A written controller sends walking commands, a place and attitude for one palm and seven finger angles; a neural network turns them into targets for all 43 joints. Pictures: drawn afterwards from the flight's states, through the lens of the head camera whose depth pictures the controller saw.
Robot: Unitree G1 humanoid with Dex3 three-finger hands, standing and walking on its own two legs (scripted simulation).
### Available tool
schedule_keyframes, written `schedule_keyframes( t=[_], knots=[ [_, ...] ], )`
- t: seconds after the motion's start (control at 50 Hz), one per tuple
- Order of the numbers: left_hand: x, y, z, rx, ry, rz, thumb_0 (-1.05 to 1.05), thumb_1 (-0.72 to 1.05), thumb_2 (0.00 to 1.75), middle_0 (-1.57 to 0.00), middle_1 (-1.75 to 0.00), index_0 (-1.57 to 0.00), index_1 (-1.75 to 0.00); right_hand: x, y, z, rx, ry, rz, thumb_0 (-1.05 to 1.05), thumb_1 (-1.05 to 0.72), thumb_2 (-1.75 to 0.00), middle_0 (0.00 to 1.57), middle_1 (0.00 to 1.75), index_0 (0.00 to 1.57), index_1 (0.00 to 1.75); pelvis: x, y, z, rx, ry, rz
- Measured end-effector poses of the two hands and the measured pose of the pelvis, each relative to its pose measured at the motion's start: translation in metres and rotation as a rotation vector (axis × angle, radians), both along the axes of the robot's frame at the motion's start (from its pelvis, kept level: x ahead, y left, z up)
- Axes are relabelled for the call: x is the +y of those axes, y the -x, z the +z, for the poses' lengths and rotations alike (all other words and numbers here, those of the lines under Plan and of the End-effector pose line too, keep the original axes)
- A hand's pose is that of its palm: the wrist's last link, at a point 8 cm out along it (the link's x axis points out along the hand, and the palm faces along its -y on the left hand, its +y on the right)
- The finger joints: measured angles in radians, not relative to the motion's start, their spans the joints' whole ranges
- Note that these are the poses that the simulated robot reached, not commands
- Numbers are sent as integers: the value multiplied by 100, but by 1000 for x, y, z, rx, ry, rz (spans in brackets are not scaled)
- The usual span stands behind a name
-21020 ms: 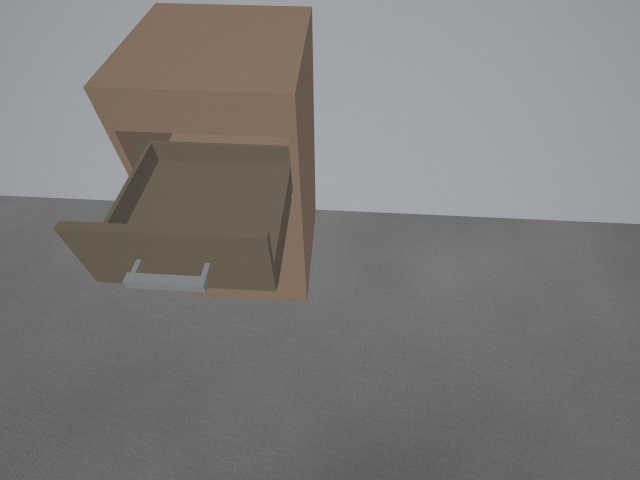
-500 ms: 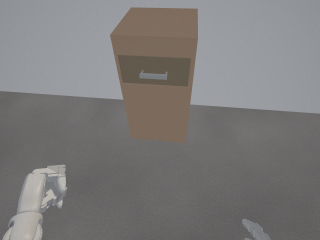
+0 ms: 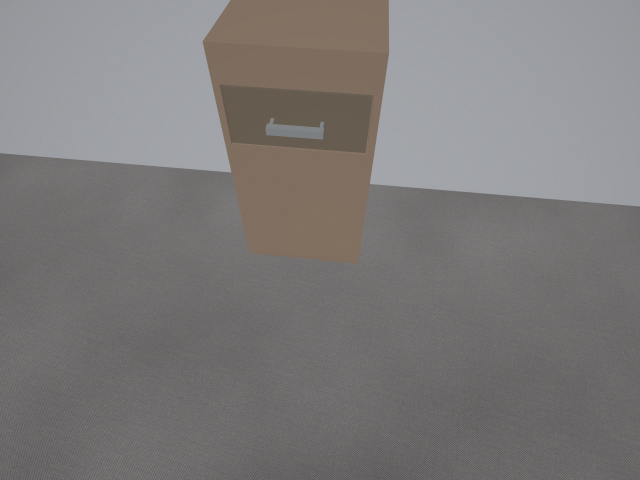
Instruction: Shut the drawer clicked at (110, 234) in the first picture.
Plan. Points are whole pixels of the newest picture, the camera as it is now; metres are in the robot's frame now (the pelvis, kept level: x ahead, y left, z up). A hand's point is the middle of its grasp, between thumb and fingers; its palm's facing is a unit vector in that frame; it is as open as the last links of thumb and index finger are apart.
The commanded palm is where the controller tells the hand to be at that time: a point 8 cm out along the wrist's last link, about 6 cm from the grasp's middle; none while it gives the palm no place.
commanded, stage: let the arm hang, fingers relaxed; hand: left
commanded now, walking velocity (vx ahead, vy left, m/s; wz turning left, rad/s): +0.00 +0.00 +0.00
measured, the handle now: (296, 127) +0.96 +0.13 -0.14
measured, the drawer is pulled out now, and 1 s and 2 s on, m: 0.00 0.00 0.00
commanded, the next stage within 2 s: look to check the result in 0.50 s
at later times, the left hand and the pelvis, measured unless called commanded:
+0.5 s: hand out of the picture +0.01 +0.17 -0.17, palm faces +0.02 -0.98 -0.18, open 7.4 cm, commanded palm none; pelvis +0.01 +0.00 +0.00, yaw -1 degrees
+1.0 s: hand out of the picture +0.03 +0.16 -0.17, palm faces +0.02 -0.98 -0.19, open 7.4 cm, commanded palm none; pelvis +0.02 +0.00 +0.00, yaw -1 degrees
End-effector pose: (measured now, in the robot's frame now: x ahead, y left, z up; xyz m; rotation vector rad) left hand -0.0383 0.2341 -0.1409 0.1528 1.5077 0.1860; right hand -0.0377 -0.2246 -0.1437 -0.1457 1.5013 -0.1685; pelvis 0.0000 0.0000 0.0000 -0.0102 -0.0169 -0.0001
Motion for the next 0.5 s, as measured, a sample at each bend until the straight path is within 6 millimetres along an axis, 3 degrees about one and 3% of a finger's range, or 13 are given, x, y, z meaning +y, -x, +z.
schedule_keyframes(
  t=[0.12,0.24,0.5],
  knots=[
    [-10,-22,-2,-56,18,-15,1,91,90,-33,-45,-32,-44,19,-7,-6,-34,-44,-16,0,-91,-90,20,30,19,30,2,0,0,-8,-4,-7],
    [-16,-44,-3,-113,22,-31,1,92,90,-24,-34,-23,-34,30,-16,-9,-68,-68,-26,1,-92,-90,20,30,20,30,2,-2,0,-12,-7,-13],
    [-19,-45,-3,-96,29,-27,1,91,90,-20,-30,-20,-30,24,-9,-8,-39,-55,-55,0,-91,-90,20,30,19,30,1,-9,0,-5,-8,-21]
  ],
)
